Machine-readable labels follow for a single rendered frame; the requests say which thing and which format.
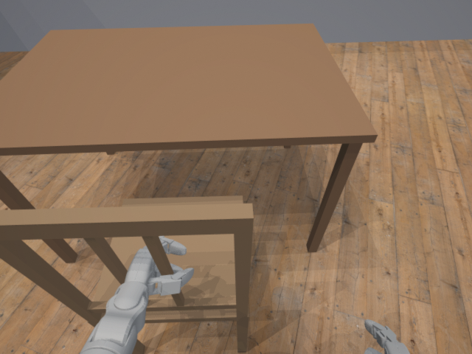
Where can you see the chair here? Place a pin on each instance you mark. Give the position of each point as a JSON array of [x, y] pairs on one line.
[[216, 230]]

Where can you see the robot left forearm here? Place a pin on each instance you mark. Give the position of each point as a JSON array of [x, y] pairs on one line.
[[116, 332]]

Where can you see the right robot hand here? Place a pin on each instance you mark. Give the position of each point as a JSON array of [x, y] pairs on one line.
[[385, 338]]

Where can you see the table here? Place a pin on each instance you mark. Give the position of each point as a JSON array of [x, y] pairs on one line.
[[175, 88]]

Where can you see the left robot hand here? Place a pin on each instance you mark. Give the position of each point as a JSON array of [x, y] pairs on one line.
[[143, 268]]

